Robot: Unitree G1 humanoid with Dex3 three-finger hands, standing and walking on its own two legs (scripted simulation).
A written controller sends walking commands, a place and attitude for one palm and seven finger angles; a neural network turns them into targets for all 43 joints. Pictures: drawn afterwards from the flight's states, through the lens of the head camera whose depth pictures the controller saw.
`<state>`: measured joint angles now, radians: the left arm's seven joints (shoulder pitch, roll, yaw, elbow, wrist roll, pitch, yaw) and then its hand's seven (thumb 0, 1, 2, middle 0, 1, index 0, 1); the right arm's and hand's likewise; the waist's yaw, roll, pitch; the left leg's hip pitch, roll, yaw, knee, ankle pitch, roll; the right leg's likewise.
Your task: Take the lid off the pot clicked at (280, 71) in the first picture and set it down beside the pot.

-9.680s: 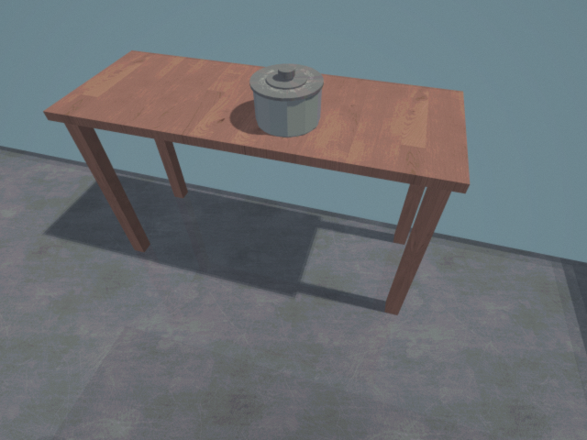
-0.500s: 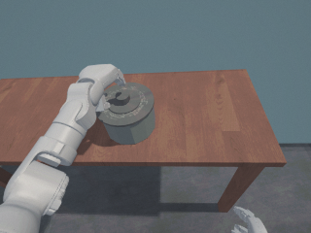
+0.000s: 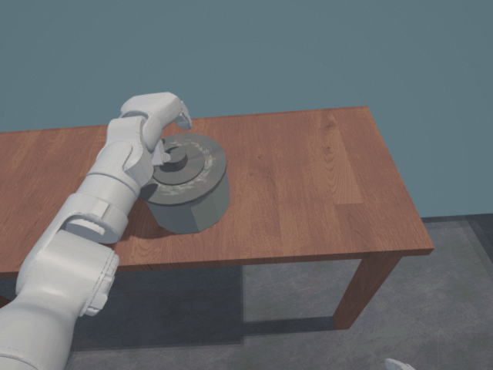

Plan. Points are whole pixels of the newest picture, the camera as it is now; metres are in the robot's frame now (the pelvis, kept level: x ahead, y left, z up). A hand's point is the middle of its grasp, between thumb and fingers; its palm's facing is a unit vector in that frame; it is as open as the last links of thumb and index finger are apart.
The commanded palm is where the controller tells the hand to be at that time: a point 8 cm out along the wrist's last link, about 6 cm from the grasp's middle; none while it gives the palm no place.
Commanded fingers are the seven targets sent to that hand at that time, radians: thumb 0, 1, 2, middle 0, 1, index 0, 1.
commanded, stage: move the open hand above the knob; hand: left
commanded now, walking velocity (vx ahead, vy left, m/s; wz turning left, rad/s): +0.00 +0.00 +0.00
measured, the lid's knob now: (175, 157) +0.50 +0.12 +0.07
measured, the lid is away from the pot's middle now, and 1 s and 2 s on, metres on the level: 0.00 0.00 0.00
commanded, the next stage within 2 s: lower the open fingers around the knob in 0.44 s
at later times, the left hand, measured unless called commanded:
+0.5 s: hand (162, 139) +0.47 +0.13 +0.14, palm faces -0.27 -0.04 -0.96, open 10.1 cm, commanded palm +0.46 +0.13 +0.20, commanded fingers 0.00 -0.30 1.42 -0.83 -0.08 -0.83 -0.08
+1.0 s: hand (173, 152) +0.47 +0.12 +0.11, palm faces -0.33 -0.04 -0.94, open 10.1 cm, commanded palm +0.46 +0.12 +0.17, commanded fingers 0.00 -0.30 1.42 -0.83 -0.08 -0.83 -0.08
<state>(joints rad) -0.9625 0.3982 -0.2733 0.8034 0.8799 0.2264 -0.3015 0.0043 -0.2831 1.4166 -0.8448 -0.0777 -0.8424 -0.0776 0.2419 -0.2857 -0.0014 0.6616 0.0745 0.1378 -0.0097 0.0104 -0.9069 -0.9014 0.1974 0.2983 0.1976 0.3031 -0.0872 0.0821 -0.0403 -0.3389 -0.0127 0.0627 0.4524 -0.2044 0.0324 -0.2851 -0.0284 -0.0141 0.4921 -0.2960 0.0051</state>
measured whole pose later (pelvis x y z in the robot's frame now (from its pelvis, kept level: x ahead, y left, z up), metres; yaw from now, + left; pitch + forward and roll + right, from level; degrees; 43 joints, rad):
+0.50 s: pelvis +0.00 +0.01 +0.00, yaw +1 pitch +6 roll +1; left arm -1.02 0.36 -0.31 0.84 0.88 0.23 -0.29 0.00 -0.28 1.42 -0.85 -0.08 -0.84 -0.08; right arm 0.21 -0.26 0.01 0.66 0.07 0.13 0.00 0.01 -0.91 -0.90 0.20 0.30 0.20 0.30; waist -0.07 0.07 -0.05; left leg -0.36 -0.03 0.06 0.46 -0.20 0.04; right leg -0.30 -0.04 -0.02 0.49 -0.30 0.01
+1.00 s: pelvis +0.00 +0.00 +0.00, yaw +0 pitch +7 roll +1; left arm -1.00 0.33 -0.31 0.91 0.89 0.22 -0.25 0.00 -0.28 1.42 -0.84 -0.08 -0.84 -0.08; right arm 0.25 -0.28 0.00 0.68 0.07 0.13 -0.01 0.01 -0.91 -0.90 0.20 0.30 0.20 0.30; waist -0.09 0.07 -0.05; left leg -0.38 -0.02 0.06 0.46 -0.21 0.04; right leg -0.32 -0.03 -0.01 0.50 -0.30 0.01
